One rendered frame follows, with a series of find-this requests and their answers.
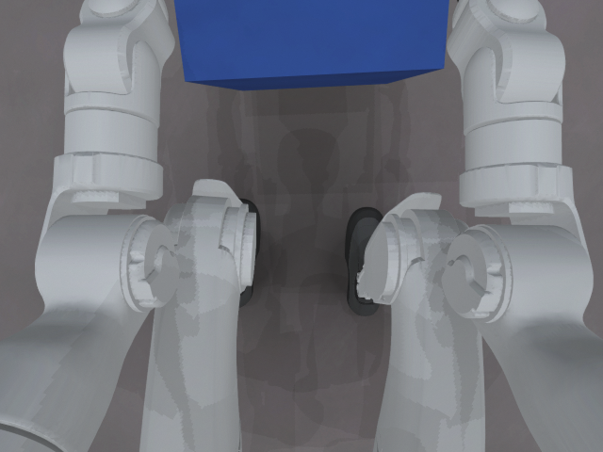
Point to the carton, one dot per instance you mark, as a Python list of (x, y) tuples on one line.
[(292, 44)]

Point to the robot right upper arm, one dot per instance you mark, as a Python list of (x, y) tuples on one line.
[(526, 287)]

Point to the robot left forearm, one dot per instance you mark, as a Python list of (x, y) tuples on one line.
[(113, 64)]

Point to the robot right foot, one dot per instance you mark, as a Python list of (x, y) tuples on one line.
[(361, 226)]

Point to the robot left upper arm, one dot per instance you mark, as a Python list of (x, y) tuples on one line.
[(99, 277)]

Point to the robot left thigh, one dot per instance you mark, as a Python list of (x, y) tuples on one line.
[(191, 400)]

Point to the robot right forearm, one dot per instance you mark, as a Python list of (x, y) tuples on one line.
[(511, 72)]

